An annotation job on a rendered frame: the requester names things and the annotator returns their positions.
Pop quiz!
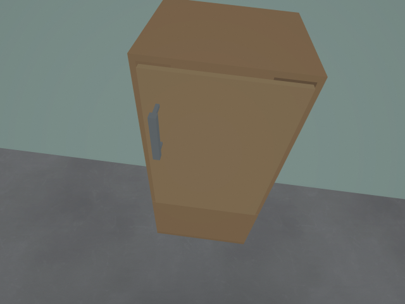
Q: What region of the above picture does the cupboard door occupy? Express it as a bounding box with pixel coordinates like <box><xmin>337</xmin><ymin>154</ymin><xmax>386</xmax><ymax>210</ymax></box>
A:
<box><xmin>136</xmin><ymin>64</ymin><xmax>315</xmax><ymax>215</ymax></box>

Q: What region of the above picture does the handle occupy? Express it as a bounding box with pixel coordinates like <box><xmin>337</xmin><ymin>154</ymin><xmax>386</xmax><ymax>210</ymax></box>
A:
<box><xmin>147</xmin><ymin>104</ymin><xmax>163</xmax><ymax>160</ymax></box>

